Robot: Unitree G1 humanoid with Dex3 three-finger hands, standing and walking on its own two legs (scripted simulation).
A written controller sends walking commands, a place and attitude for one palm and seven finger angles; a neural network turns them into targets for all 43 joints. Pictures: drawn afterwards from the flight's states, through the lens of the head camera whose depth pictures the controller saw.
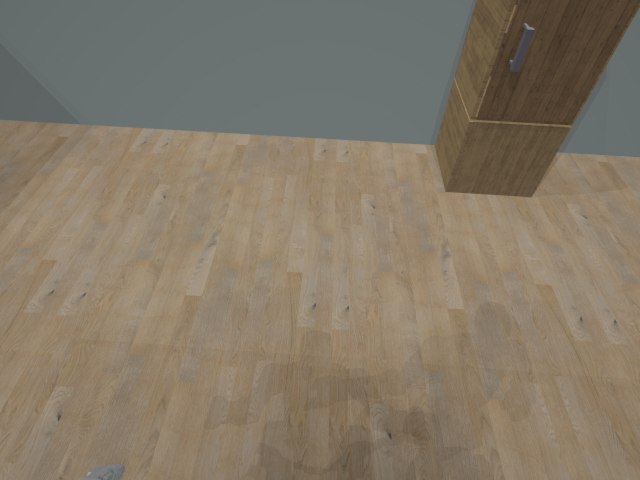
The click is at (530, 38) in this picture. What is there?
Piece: cupboard door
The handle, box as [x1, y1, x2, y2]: [509, 23, 534, 71]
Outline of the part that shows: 526,23 523,24 523,27 525,29 514,58 512,60 509,60 509,63 511,65 510,69 512,71 518,70 534,30 532,27 529,27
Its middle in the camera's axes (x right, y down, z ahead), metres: +0.70 -0.67 +1.35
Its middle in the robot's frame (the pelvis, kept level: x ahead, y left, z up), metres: +1.48 -0.63 -0.05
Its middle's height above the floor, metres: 0.72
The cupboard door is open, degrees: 0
